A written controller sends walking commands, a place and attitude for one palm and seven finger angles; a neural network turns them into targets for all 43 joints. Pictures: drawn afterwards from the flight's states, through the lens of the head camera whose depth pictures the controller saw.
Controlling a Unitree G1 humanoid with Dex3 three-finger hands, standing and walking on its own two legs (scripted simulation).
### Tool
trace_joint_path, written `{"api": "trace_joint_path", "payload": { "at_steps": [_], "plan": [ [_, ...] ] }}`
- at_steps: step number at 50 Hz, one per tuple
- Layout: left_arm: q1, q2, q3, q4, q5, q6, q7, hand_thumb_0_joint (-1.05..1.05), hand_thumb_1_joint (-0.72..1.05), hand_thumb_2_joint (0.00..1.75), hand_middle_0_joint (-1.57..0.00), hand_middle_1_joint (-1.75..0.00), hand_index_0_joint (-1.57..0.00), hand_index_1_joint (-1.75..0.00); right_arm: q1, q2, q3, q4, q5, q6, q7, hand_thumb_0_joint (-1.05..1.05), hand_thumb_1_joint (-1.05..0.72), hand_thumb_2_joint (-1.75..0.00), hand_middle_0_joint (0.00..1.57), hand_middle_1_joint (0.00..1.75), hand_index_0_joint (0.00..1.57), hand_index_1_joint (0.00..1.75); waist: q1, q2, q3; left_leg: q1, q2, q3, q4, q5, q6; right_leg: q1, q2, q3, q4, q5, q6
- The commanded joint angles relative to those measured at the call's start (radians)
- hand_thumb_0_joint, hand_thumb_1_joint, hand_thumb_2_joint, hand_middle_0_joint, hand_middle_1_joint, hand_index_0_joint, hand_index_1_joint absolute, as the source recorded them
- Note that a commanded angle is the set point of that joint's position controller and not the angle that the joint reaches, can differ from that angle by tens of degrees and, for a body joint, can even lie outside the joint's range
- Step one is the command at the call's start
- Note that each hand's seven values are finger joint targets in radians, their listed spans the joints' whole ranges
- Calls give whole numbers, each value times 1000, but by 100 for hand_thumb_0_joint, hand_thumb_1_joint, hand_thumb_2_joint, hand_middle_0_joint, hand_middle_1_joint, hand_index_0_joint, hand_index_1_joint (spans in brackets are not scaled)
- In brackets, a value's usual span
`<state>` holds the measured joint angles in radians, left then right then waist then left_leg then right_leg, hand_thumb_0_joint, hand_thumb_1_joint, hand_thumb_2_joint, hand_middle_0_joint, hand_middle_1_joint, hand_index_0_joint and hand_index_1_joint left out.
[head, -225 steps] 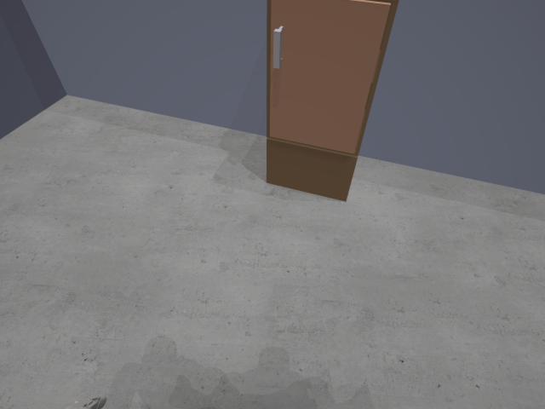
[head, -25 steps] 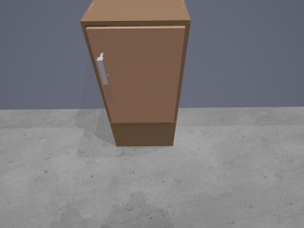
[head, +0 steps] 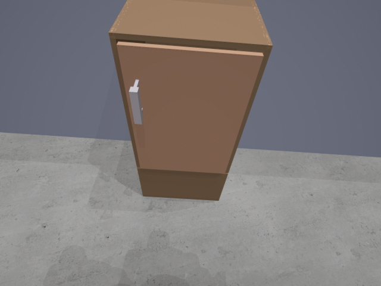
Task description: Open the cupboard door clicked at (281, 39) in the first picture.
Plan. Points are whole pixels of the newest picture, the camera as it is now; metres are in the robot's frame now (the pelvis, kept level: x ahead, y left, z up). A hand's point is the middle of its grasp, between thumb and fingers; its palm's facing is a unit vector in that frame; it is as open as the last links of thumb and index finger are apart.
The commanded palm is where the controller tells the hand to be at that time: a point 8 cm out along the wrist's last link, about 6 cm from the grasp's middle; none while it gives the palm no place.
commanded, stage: come to a stop and stand still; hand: left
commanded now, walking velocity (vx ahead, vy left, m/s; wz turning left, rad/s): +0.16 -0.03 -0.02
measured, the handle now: (137, 102) +0.62 +0.21 -0.01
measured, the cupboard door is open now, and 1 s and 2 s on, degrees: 0 0 0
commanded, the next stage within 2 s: look again from close up in 1.32 s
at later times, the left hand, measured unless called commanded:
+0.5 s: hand (122, 283) +0.15 +0.16 -0.15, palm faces +0.08 -0.97 -0.24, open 7.3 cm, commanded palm none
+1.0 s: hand out of the picture +0.01 +0.19 -0.16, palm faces +0.05 -0.97 -0.22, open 7.3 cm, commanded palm none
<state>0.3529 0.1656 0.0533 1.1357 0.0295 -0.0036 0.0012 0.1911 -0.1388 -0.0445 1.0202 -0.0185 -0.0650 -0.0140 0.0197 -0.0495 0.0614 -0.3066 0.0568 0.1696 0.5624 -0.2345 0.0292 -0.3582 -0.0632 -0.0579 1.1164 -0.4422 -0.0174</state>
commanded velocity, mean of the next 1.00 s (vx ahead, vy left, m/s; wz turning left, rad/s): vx -0.07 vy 0.02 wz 0.00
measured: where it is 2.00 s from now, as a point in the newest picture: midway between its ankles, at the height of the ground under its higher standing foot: outside the picture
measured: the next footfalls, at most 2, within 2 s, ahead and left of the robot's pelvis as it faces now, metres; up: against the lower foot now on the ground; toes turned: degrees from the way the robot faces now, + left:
right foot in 0.22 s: +0.15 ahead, -0.13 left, +0.00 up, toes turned -6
left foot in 0.62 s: +0.08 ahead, +0.12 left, +0.00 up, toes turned +5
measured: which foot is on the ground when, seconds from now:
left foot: down 0.00-0.26, up 0.28-0.60, down 0.62-1.00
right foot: up 0.00-0.20, down 0.22-0.62, up 0.64-0.88, down 0.90-1.00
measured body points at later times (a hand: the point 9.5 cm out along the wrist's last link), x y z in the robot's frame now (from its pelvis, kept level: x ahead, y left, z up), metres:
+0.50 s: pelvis +0.07 -0.02 +0.01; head +0.11 -0.03 +0.46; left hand +0.14 +0.21 -0.13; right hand +0.10 -0.25 -0.16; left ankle +0.03 +0.11 -0.68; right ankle +0.11 -0.13 -0.73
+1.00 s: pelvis +0.03 +0.01 +0.01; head +0.03 +0.00 +0.46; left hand +0.01 +0.24 -0.14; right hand +0.08 -0.22 -0.15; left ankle +0.05 +0.12 -0.73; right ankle +0.01 -0.10 -0.73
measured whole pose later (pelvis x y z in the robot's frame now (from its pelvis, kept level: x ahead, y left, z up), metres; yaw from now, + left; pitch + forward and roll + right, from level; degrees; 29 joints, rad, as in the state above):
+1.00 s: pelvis +0.03 +0.01 +0.01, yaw +1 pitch -1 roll +1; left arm 0.29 0.15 0.01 1.13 0.02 0.01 0.04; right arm 0.19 -0.17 -0.03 1.09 0.00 0.00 -0.02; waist 0.01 0.01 0.04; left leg -0.20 0.01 0.09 0.41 -0.19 0.01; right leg -0.15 -0.03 -0.03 0.45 -0.28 0.00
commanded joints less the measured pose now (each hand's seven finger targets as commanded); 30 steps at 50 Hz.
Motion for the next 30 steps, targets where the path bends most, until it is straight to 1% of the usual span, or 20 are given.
{"api": "trace_joint_path", "payload": {
  "at_steps": [1,4,6,8,9,10,11,12,13,14,15,17,19,20,22,25,27,28,29,30],
  "plan": [
    [41,-2,-2,-66,-4,-15,-7,0,90,90,-20,-30,-20,-30,101,-125,-12,3,-4,-6,-14,0,-90,-90,20,30,20,30,-8,175,-47,62,235,-192,-350,144,113,-68,-47,4,-112,73,20],
    [-19,-11,-6,-95,-2,-7,-6,0,90,90,-20,-30,-20,-30,107,-142,-16,9,-7,7,-10,0,-90,-90,20,30,20,30,-19,163,-6,27,233,-183,-362,59,131,-20,-36,-20,-292,81,24],
    [-36,-18,-12,-107,-2,-11,-1,0,90,90,-20,-30,-20,-30,99,-144,-17,13,-9,15,-10,0,-90,-90,20,30,20,30,-13,142,-8,43,231,-181,-326,118,131,15,-18,-31,-391,116,32],
    [-10,-9,-15,-89,-6,-12,10,0,90,90,-20,-30,-20,-30,76,-127,-10,21,-4,24,-15,0,-90,-90,20,30,20,30,11,140,-26,39,191,-132,-225,231,88,133,-2,-36,-568,255,41],
    [16,22,-14,-77,-7,-18,15,0,90,90,-20,-30,-20,-30,78,-116,-4,29,1,26,-16,0,-90,-90,20,30,20,30,29,92,-43,41,147,-98,-161,225,41,202,-12,-19,-688,364,43],
    [27,85,-11,-74,-6,-29,24,0,90,90,-20,-30,-20,-30,93,-81,3,36,9,27,-13,0,-90,-90,20,30,20,30,23,-8,-65,8,92,-79,-101,129,-11,262,-96,106,-734,569,20],
    [-13,144,-9,-80,-7,-31,28,0,90,90,-20,-30,-20,-30,128,-54,10,39,17,34,-7,0,-90,-90,20,30,20,30,-14,-73,-60,-15,45,-59,-99,-70,-43,258,-215,187,-736,719,-30],
    [-38,171,-4,-93,-12,-27,30,0,90,90,-20,-30,-20,-30,152,-51,6,51,17,52,-6,0,-90,-90,20,30,20,30,-24,-99,-67,33,17,-56,-62,-134,-55,207,-260,198,-744,772,-77],
    [-58,184,4,-97,-14,-26,34,0,90,90,-20,-30,-20,-30,155,-59,2,59,14,70,-10,0,-90,-90,20,30,20,30,-20,-194,-83,49,13,-52,15,-200,-62,191,-269,214,-767,808,-106],
    [-66,168,2,-98,-14,-22,38,0,90,90,-20,-30,-20,-30,141,-74,-4,58,12,80,-13,0,-90,-90,20,30,20,30,-9,-192,-69,25,11,-73,92,-254,-62,194,-278,219,-768,904,-131],
    [-73,167,5,-97,-12,-16,43,0,90,90,-20,-30,-20,-30,143,-72,-7,57,14,86,-17,0,-90,-90,20,30,20,30,-11,-152,-65,-7,11,-88,149,-279,-63,224,-290,206,-741,1016,-154],
    [-79,179,21,-108,-7,-7,52,0,90,90,-20,-30,-20,-30,126,-75,-13,47,15,93,-20,0,-90,-90,20,30,20,30,10,-98,-107,-79,-9,-121,285,-309,-67,311,-307,194,-697,1154,-189],
    [-88,189,33,-126,-2,4,55,0,90,90,-20,-30,-20,-30,83,-81,-22,18,14,104,-20,0,-90,-90,20,30,20,30,25,-74,-119,-121,-26,-155,397,-323,-72,319,-317,185,-699,1123,-204],
    [-107,186,39,-138,0,8,57,0,90,90,-20,-30,-20,-30,80,-80,-26,8,14,107,-19,0,-90,-90,20,30,20,30,20,-58,-121,-121,-25,-162,402,-319,-74,309,-316,174,-704,1078,-206],
    [-146,191,42,-164,2,13,56,0,90,90,-20,-30,-20,-30,80,-76,-26,-7,13,111,-13,0,-90,-90,20,30,20,30,8,-86,-131,-99,-26,-161,379,-282,-78,268,-293,143,-719,957,-190],
    [-173,189,43,-178,7,16,51,0,90,90,-20,-30,-20,-30,94,-70,-25,-20,13,105,-7,0,-90,-90,20,30,20,30,-6,-138,-145,-36,-26,-139,227,-232,-75,235,-258,127,-726,786,-169],
    [-184,190,43,-182,2,21,46,0,90,90,-20,-30,-20,-30,132,-75,-21,-13,10,96,-7,0,-90,-90,20,30,20,30,-25,-133,-153,49,-37,-99,51,-107,-74,195,-220,112,-701,641,-125],
    [-195,183,42,-181,-4,25,43,0,90,90,-20,-30,-20,-30,166,-78,-18,-3,8,90,-6,0,-90,-90,20,30,20,30,-45,-133,-151,135,-34,-90,-68,-1,-69,134,-201,103,-682,525,-91],
    [-186,159,34,-183,-11,30,38,0,90,90,-20,-30,-20,-30,170,-101,-19,1,6,83,-5,0,-90,-90,20,30,20,30,-45,-55,-128,203,-5,-113,-146,44,-58,50,-154,82,-643,364,-50],
    [-163,107,23,-192,-13,39,32,0,90,90,-20,-30,-20,-30,144,-159,-28,-18,-1,75,-4,0,-90,-90,20,30,20,30,-33,161,-101,180,143,-301,-244,64,-5,-35,-56,19,-545,137,6]
  ]
}}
